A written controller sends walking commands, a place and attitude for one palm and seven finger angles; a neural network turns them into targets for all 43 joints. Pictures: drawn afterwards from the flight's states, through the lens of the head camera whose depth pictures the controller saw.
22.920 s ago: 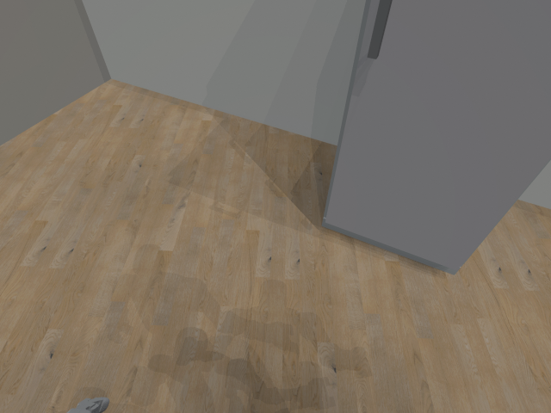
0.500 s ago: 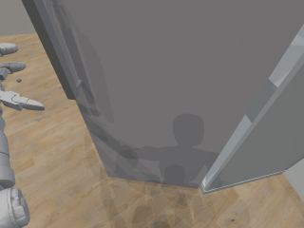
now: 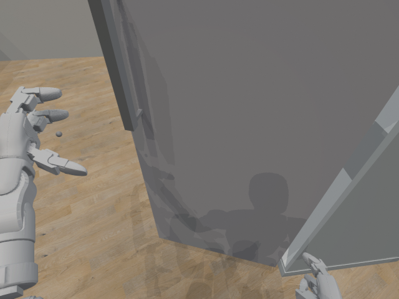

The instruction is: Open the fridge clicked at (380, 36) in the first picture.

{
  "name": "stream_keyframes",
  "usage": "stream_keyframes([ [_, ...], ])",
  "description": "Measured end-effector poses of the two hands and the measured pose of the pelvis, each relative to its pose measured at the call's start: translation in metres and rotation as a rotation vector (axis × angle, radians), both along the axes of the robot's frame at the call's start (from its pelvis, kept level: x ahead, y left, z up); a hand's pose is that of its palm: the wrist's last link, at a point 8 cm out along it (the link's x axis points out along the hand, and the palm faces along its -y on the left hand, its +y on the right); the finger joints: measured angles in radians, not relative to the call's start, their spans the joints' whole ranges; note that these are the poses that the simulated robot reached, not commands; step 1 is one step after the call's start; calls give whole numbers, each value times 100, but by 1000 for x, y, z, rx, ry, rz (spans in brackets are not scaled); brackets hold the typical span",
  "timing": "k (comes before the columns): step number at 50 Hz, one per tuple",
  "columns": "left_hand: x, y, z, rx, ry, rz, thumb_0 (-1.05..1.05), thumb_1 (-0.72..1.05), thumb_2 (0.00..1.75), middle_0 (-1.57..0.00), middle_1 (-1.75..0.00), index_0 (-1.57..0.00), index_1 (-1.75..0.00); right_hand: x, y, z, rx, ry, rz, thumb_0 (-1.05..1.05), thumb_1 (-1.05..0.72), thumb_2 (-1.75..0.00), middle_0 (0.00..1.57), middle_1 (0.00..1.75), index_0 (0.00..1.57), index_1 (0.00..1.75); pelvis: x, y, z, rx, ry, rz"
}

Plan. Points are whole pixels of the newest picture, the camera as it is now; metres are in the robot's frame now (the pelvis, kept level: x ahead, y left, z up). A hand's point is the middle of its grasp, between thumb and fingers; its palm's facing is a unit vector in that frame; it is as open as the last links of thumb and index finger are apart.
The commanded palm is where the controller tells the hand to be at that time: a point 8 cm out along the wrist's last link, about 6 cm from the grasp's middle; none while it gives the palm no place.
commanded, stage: slip the hand off the handle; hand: left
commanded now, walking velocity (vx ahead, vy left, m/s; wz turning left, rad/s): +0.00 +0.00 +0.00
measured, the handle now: (123, 68) +0.48 +0.22 +0.24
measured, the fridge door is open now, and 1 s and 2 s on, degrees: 69 69 69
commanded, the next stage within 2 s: draw the hand back to the body in 0.04 s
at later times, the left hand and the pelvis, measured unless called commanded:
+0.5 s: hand (60, 151) +0.28 +0.26 +0.19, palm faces +0.16 -0.99 -0.04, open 14.7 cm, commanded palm +0.24 +0.31 +0.19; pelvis +0.01 -0.02 +0.00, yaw +0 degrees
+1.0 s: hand (43, 182) +0.24 +0.28 +0.17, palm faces +0.53 -0.80 -0.27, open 12.4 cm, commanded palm +0.19 +0.30 +0.18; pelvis +0.01 -0.01 +0.01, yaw -1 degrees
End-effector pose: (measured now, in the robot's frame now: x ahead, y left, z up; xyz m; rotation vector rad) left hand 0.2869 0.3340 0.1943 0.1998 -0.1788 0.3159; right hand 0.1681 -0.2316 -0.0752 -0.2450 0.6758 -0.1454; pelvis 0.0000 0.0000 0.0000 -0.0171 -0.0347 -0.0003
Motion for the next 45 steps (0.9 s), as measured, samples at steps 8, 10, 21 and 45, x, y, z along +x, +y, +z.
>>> stream_keyframes([
  [8,-15,-18,3,14,-17,-15,-2,-56,20,-26,-115,-26,-115,16,3,5,8,-36,38,1,-90,-89,21,30,21,30,1,-6,2,5,-21,7],
  [10,-14,-20,2,-22,-7,-28,-2,-56,20,-26,-115,-26,-115,16,1,4,11,-32,35,1,-90,-89,21,30,21,30,2,-8,2,6,-26,10],
  [21,-19,-20,2,-166,144,-163,-2,-55,20,-26,-115,-26,-115,20,-19,15,27,-102,-4,1,-90,-89,21,30,21,30,6,-17,4,11,-48,-1],
  [45,-95,-20,-14,110,-5,215,-1,-24,35,-24,-96,-24,-96,1,-1,3,9,-26,76,1,-90,-89,21,30,21,30,0,-10,7,3,-72,-8],
])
